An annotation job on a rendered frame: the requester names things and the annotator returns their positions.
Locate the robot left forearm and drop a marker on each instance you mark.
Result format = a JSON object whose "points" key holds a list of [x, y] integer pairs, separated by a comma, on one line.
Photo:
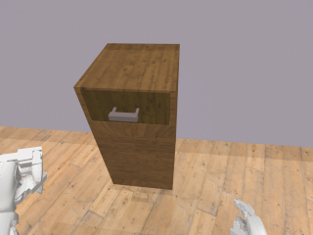
{"points": [[8, 222]]}

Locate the cabinet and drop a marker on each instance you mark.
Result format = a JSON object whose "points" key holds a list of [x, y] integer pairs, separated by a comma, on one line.
{"points": [[135, 154]]}

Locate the handle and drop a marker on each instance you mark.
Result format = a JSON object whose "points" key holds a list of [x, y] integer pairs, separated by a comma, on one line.
{"points": [[120, 116]]}

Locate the left robot hand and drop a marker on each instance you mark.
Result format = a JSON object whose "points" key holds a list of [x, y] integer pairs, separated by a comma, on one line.
{"points": [[24, 167]]}

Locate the drawer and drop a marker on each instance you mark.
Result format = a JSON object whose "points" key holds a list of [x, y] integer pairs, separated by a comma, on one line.
{"points": [[154, 107]]}

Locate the right robot hand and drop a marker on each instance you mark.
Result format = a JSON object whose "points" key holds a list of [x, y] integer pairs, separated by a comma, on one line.
{"points": [[253, 225]]}

